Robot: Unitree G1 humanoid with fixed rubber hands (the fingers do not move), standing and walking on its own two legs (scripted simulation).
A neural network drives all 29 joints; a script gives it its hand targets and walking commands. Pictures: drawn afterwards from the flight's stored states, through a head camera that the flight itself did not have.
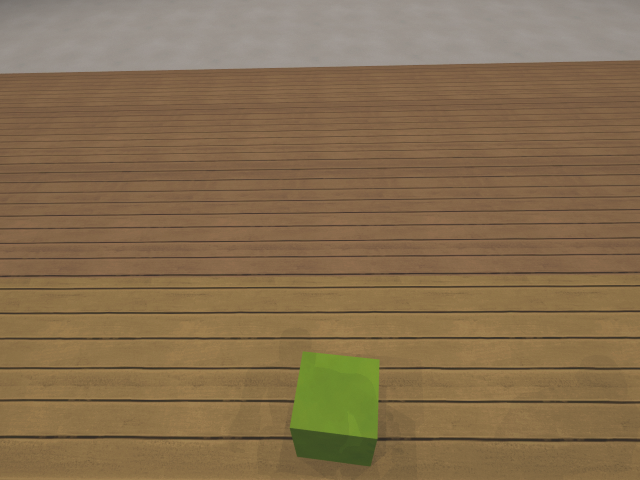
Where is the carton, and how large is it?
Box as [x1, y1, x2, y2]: [290, 351, 379, 466]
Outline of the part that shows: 303,351 290,423 290,430 297,456 370,466 377,436 379,359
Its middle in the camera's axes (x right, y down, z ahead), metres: +0.04 +0.48 +1.09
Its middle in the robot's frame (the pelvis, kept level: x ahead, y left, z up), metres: +0.46 +0.01 -0.64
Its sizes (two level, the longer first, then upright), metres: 0.210 0.200 0.250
